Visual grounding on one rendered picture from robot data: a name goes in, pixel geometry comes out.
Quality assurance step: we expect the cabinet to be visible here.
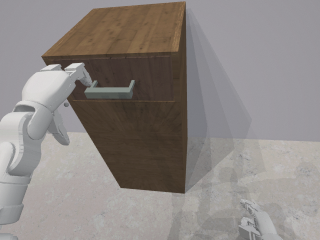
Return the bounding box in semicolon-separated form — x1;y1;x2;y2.
41;1;188;194

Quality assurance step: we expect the left robot hand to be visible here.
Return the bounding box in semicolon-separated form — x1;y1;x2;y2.
21;62;93;146

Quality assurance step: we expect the drawer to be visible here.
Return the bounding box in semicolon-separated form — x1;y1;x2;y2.
50;55;174;101

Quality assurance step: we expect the robot left forearm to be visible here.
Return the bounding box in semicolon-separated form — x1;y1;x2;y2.
0;100;54;230

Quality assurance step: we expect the handle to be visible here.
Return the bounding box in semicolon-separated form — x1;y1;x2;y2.
84;80;135;99

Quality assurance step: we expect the right robot hand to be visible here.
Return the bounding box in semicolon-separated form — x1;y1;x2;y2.
238;199;278;240

